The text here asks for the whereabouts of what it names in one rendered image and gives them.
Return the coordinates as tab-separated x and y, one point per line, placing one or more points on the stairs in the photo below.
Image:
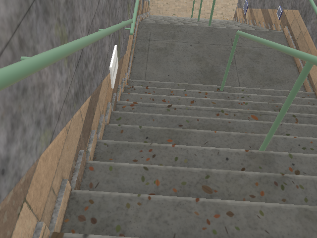
183	160
201	22

